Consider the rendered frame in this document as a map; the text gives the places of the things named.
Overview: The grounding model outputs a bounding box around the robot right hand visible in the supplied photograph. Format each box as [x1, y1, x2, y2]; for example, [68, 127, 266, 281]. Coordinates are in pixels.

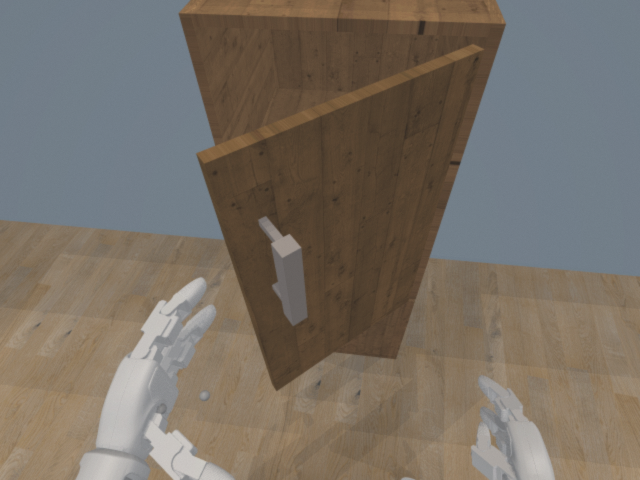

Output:
[471, 375, 555, 480]

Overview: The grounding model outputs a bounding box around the cupboard door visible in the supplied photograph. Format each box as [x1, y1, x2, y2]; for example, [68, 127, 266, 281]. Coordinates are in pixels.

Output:
[196, 44, 485, 391]

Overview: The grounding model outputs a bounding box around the handle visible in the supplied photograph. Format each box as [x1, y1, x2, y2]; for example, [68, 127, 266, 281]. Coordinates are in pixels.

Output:
[258, 216, 308, 326]

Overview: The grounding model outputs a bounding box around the left robot forearm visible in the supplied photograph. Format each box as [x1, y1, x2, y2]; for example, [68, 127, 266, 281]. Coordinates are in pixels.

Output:
[75, 449, 151, 480]

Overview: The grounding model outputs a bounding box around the robot left hand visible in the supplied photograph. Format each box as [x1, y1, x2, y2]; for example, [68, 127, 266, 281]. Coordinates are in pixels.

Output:
[96, 277, 235, 480]

